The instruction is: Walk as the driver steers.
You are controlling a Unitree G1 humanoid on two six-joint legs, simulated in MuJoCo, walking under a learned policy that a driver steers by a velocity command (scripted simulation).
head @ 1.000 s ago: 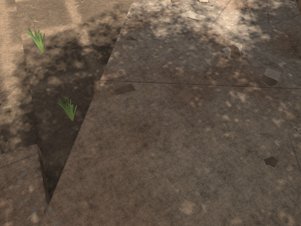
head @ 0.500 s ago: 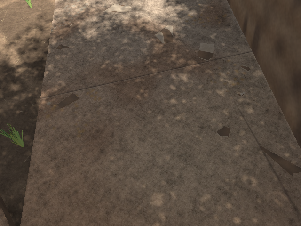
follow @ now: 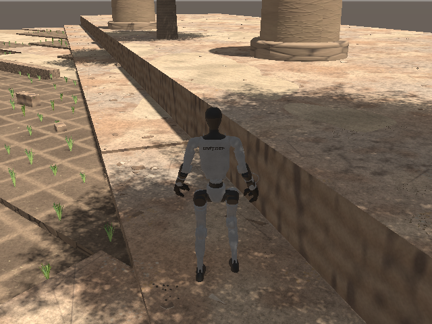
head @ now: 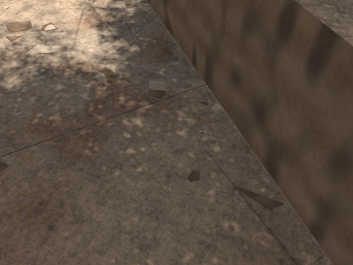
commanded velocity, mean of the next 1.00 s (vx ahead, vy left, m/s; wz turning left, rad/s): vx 0.45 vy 0.00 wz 0.44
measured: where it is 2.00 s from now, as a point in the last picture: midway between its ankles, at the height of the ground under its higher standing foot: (103, 168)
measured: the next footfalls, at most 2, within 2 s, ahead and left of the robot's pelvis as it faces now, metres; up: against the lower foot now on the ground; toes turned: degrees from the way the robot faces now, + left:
right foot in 0.14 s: +0.10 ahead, -0.14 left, +0.00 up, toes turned +5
left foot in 0.62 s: +0.39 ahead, +0.15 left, +0.00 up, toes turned +21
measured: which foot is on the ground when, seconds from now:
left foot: down 0.00-0.14, up 0.16-0.60, down 0.62-1.00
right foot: up 0.00-0.12, down 0.14-0.64, up 0.66-1.00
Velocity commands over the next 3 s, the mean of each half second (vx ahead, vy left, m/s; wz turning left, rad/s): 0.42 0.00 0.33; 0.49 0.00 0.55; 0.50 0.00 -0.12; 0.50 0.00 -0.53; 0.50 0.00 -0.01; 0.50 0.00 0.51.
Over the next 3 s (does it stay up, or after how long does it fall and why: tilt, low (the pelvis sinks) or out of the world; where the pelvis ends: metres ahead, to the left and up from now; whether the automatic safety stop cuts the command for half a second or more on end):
stays up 1.48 0.41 0.00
